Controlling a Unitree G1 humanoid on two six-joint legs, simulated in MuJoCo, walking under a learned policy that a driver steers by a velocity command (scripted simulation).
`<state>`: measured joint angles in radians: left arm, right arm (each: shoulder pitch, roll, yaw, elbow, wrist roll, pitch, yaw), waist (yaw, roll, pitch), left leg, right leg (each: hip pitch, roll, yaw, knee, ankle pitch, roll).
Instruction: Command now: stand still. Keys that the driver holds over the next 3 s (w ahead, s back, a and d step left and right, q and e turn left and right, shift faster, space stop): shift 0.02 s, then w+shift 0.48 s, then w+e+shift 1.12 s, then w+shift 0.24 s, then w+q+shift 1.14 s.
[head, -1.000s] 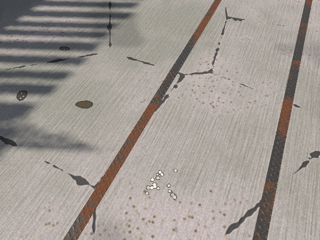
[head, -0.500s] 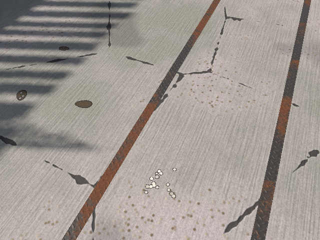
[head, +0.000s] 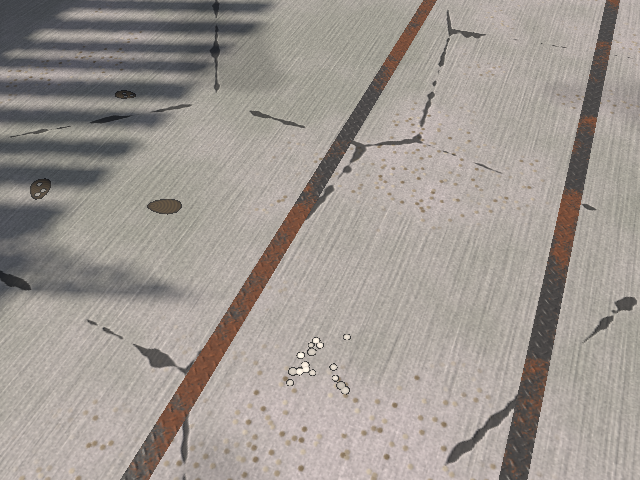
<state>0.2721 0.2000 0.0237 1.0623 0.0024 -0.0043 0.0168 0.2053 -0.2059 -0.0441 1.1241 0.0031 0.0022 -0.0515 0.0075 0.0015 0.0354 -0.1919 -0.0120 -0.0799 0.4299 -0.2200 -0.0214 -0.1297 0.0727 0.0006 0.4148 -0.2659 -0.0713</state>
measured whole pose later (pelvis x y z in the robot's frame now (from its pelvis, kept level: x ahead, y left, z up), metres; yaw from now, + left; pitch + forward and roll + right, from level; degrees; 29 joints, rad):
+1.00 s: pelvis +0.53 +0.12 -0.04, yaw -17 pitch +0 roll +1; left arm 0.19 0.27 0.08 0.73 -0.02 -0.07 -0.06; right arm 0.39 -0.24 -0.03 0.93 0.00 -0.11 -0.04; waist 0.04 -0.03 0.02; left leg -0.07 -0.01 0.14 1.25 -0.43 -0.01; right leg -0.50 0.10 -0.10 0.72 -0.29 -0.18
